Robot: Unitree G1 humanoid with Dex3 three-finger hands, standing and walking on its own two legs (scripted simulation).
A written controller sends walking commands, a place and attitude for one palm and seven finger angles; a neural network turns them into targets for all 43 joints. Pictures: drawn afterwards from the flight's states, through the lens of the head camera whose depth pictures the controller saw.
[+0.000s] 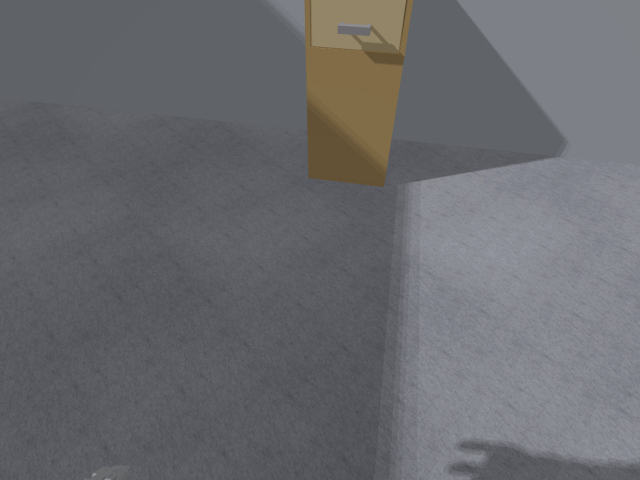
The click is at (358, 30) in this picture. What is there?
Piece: drawer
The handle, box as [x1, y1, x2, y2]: [338, 22, 370, 35]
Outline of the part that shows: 338,24 338,33 369,35 370,24 346,24 343,22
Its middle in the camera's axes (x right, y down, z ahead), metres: +0.12 -0.78 +1.43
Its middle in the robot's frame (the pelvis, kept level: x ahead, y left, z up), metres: +1.60 -0.05 -0.02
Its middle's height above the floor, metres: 0.75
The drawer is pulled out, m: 0.00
